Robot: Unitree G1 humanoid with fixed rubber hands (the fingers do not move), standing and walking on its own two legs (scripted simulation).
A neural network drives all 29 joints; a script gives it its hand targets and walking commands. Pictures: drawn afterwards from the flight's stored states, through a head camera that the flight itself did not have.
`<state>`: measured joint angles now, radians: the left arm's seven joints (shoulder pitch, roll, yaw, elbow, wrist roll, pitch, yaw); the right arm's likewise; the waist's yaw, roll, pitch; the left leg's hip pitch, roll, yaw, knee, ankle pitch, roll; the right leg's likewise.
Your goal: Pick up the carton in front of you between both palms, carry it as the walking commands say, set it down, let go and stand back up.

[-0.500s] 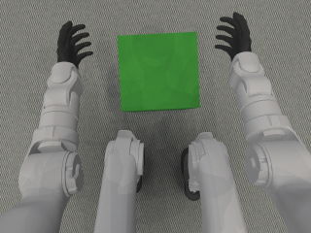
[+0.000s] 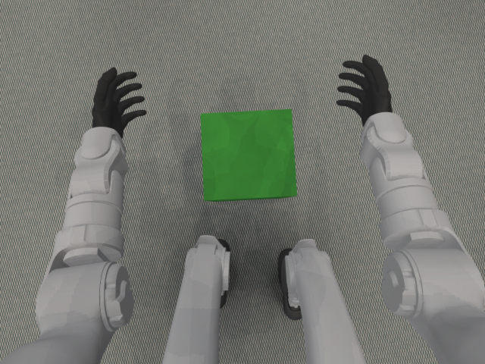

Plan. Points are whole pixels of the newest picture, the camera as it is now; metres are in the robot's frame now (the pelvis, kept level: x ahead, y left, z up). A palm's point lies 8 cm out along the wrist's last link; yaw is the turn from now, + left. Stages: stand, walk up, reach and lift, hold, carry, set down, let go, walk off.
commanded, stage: set down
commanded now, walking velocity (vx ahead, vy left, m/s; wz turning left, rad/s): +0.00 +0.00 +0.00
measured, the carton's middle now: (247, 162) +0.46 +0.02 -0.45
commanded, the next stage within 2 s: let go in 0.14 s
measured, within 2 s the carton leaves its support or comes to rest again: neither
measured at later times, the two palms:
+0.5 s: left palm (43, 163) +0.38 +0.25 +0.02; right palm (449, 150) +0.40 -0.19 +0.02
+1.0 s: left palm out of the picture +0.26 +0.23 +0.13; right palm out of the picture +0.27 -0.24 +0.13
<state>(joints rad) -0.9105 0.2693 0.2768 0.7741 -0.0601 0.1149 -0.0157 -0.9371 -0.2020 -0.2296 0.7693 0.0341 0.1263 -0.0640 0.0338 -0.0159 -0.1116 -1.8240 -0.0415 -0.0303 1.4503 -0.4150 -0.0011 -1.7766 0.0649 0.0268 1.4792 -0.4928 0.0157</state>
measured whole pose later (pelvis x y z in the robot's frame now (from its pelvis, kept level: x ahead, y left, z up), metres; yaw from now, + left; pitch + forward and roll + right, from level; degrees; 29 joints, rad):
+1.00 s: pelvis +0.10 -0.01 +0.20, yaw +1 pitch +4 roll +0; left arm 0.24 0.22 0.04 0.44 -0.02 0.02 -0.06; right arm 0.23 -0.22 -0.05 0.45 0.00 0.02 0.06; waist 0.00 0.00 0.02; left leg -0.26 -0.03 -0.05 0.42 -0.23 0.00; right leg -0.22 0.03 0.06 0.44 -0.28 -0.01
